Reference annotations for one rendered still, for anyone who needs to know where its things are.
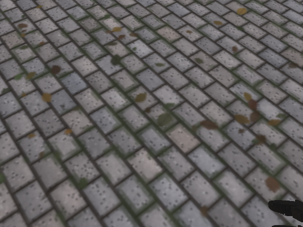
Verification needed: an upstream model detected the right robot hand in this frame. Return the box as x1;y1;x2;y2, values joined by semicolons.
268;200;303;227

